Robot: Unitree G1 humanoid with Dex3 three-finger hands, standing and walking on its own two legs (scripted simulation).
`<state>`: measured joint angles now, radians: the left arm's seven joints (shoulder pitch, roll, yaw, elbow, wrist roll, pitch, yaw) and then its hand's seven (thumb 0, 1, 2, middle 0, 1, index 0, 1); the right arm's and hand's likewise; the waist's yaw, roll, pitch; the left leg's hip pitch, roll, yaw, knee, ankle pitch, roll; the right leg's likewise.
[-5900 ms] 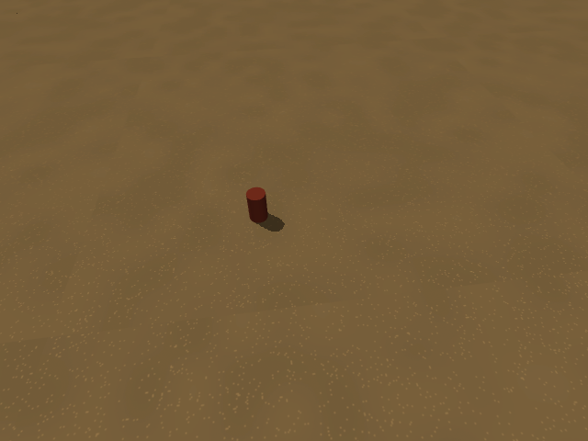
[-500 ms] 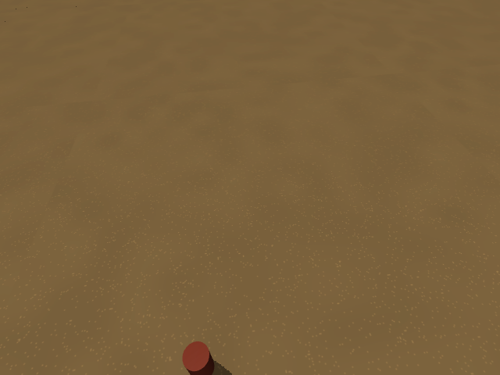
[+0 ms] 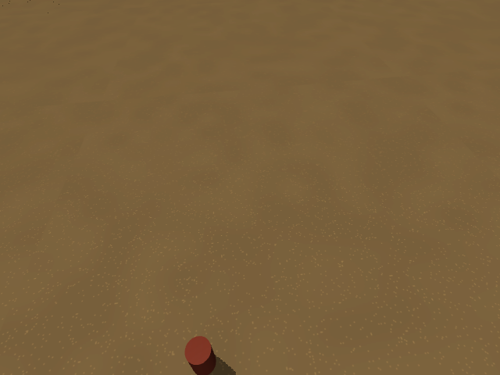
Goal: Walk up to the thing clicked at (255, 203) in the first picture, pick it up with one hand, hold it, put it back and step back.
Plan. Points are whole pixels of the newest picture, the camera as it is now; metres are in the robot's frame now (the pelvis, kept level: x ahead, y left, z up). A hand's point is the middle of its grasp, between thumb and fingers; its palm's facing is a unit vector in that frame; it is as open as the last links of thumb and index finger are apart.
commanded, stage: stand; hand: left
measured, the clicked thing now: (201, 356) +0.36 +0.22 -0.71
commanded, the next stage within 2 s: go down in 1.70 s
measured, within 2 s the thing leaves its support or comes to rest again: neither
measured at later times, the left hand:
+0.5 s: hand out of the picture +0.08 +0.25 -0.16, palm faces -0.04 -0.94 -0.34, open 7.4 cm
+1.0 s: hand out of the picture +0.09 +0.25 -0.16, palm faces -0.04 -0.94 -0.34, open 7.4 cm
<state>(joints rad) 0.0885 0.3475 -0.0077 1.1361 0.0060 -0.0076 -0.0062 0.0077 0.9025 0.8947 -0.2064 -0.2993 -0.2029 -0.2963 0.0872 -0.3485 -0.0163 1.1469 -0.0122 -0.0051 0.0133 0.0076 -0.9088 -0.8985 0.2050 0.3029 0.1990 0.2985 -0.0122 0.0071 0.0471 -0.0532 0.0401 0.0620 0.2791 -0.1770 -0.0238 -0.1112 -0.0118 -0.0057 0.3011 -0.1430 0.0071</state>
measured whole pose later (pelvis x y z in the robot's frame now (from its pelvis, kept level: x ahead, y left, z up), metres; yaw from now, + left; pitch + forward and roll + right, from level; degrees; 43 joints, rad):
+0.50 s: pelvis +0.00 +0.00 +0.00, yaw +0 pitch -2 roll +0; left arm 0.11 0.35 -0.01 1.13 0.01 -0.01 -0.01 0.01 0.90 0.89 -0.21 -0.30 -0.20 -0.30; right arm 0.12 -0.35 -0.01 1.15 -0.01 -0.01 0.01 0.01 -0.91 -0.90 0.20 0.30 0.20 0.30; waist -0.01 0.00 0.05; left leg -0.07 0.04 0.06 0.30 -0.18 -0.02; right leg -0.13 -0.01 -0.01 0.32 -0.15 0.01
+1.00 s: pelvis +0.01 +0.00 +0.00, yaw +0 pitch -2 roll +0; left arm 0.10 0.35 -0.01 1.13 0.01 -0.01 -0.01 0.01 0.90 0.89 -0.21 -0.30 -0.20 -0.30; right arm 0.10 -0.35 -0.01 1.14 -0.01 -0.01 0.01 0.01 -0.91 -0.90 0.20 0.30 0.20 0.30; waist -0.01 0.01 0.05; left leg -0.06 0.04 0.06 0.29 -0.19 -0.02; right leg -0.12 -0.01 -0.01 0.31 -0.16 0.01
